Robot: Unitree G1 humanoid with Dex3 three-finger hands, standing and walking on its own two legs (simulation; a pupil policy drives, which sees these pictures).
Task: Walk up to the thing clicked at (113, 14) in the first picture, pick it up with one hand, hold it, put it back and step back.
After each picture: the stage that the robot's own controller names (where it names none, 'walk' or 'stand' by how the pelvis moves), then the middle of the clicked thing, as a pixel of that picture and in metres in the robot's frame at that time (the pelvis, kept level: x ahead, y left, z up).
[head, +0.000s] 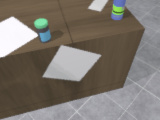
stand; out of the picture +0.90 -0.21 +0.03
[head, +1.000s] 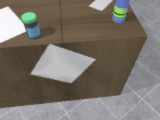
sink last; out of the picture +0.80 -0.19 +0.07
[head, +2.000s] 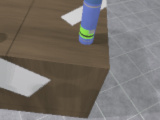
sink last; (89, 18) +0.61 +0.00 +0.07
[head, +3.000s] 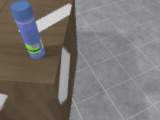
stand; (30, 33) +0.55 +0.24 +0.06
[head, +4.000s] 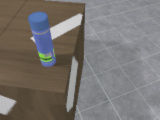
stand; (44, 42) +0.54 +0.19 +0.03
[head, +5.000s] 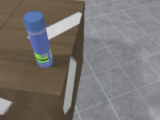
stand; (40, 42) +0.52 +0.20 +0.04
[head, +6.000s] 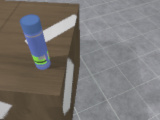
stand; (37, 45) +0.52 +0.21 +0.03
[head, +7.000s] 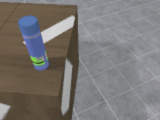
stand; (35, 46) +0.52 +0.22 +0.03
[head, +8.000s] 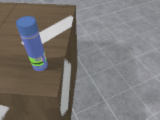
stand; (34, 46) +0.52 +0.22 +0.03
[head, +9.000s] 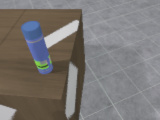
rise first; (39, 50) +0.51 +0.24 +0.03
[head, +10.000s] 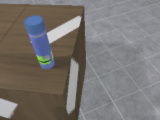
go down; (41, 45) +0.53 +0.23 +0.04
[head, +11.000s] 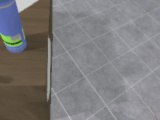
go down; (7, 19) +0.51 +0.21 +0.09
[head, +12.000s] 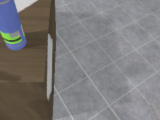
close in; (6, 16) +0.52 +0.22 +0.10
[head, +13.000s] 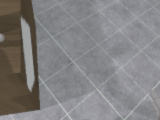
close; out of the picture +0.54 +0.24 +0.14
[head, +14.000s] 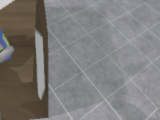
lift; out of the picture +0.46 +0.23 +0.12
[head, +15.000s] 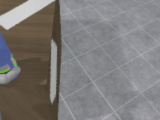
lift; out of the picture +0.39 +0.25 +0.13
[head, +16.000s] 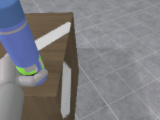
lift; (22, 48) +0.32 +0.17 +0.24
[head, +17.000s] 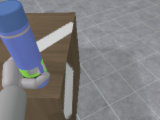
hold; (25, 51) +0.33 +0.17 +0.22
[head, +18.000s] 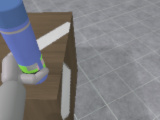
crouch; (24, 47) +0.34 +0.17 +0.22
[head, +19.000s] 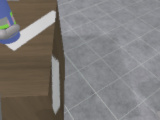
crouch; out of the picture +0.48 +0.22 +0.26
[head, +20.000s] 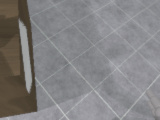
lower; out of the picture +0.53 +0.25 +0.13
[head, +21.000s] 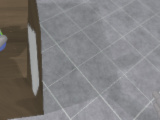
lower; out of the picture +0.50 +0.23 +0.12
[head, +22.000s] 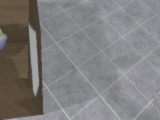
lower; out of the picture +0.50 +0.23 +0.12
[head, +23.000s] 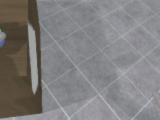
lower; out of the picture +0.50 +0.23 +0.12
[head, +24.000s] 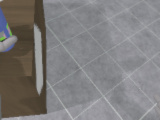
draw back; out of the picture +0.49 +0.22 +0.13
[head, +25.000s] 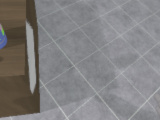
rise; out of the picture +0.50 +0.22 +0.13
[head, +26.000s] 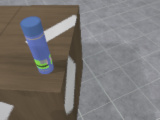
sink last; (39, 48) +0.49 +0.21 +0.07
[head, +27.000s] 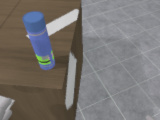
stand; (41, 44) +0.49 +0.21 +0.06
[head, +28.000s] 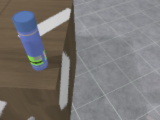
stand; (33, 44) +0.49 +0.22 +0.06
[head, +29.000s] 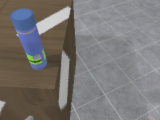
stand; (31, 42) +0.49 +0.22 +0.07
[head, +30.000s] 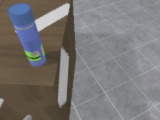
stand; (30, 38) +0.50 +0.22 +0.09
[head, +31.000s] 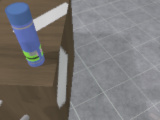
stand; (28, 38) +0.49 +0.22 +0.09
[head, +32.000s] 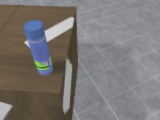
stand; (40, 50) +0.50 +0.20 +0.03
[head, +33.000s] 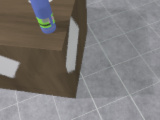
walk; (41, 6) +0.63 +0.20 +0.06
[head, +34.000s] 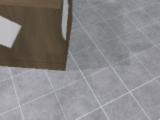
walk; out of the picture +0.95 +0.18 +0.05
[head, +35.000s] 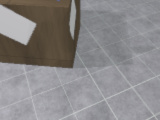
stand; out of the picture +1.13 +0.21 +0.05
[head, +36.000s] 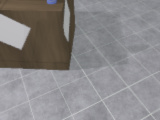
stand; out of the picture +1.12 +0.24 +0.03
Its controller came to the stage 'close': yes
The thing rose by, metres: 0.23
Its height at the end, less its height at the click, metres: +0.00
